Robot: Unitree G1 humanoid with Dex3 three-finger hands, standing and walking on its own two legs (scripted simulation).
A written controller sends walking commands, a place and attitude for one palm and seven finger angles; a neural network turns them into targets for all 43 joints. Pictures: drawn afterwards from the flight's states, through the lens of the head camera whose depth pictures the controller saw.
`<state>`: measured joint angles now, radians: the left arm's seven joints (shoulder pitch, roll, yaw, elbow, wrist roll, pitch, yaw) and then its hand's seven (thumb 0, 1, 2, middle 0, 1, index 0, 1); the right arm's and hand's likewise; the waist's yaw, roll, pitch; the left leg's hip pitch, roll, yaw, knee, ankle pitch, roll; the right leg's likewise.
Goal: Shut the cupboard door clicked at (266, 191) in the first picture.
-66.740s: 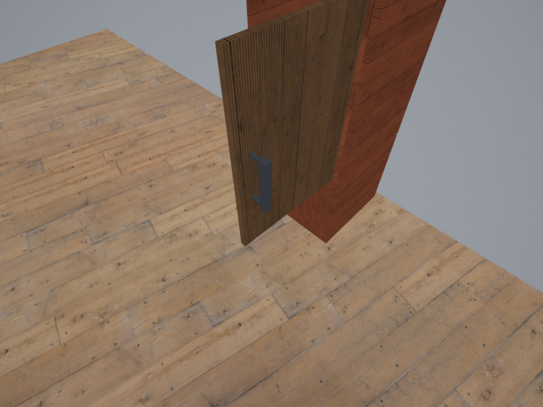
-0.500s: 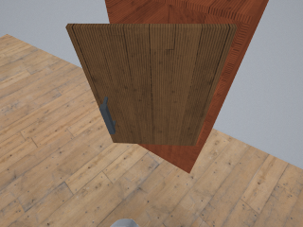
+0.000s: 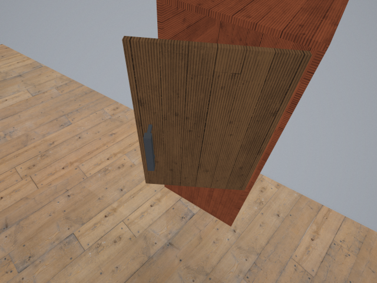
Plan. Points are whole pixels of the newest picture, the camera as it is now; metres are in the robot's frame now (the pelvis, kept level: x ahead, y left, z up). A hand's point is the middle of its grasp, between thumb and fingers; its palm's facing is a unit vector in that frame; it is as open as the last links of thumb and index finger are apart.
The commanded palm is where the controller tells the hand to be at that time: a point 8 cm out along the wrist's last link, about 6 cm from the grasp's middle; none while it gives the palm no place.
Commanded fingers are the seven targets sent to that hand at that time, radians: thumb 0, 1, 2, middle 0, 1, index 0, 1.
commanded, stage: come to a stop and stand still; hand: left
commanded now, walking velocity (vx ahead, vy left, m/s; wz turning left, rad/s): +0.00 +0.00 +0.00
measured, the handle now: (150, 148) +0.50 +0.16 -0.09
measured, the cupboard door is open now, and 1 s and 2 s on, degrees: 29 29 29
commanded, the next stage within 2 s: look again from close up in 0.20 s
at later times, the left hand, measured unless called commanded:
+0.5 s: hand out of the picture +0.00 +0.18 -0.17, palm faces +0.01 -0.97 -0.24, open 7.3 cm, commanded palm none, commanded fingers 0.00 0.90 0.90 -0.20 -0.30 -0.20 -0.30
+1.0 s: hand out of the picture +0.02 +0.14 -0.17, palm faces +0.00 -0.97 -0.22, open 7.3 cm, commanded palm none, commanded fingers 0.00 0.90 0.90 -0.20 -0.30 -0.20 -0.30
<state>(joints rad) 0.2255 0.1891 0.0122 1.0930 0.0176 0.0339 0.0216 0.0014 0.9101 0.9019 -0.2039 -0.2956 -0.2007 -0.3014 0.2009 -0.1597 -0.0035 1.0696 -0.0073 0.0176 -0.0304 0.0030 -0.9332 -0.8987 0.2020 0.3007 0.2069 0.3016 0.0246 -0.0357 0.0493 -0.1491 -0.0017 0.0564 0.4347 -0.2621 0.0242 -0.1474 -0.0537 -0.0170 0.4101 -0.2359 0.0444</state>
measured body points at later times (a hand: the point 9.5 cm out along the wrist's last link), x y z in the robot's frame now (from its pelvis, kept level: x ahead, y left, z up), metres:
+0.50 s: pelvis +0.00 +0.00 -0.01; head +0.01 -0.02 +0.44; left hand +0.00 +0.23 -0.16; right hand +0.00 -0.22 -0.17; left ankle -0.02 +0.10 -0.74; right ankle -0.01 -0.15 -0.74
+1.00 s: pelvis +0.00 -0.04 +0.00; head +0.01 -0.05 +0.45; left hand +0.02 +0.19 -0.15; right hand +0.01 -0.28 -0.17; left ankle -0.02 +0.10 -0.74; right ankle -0.01 -0.15 -0.74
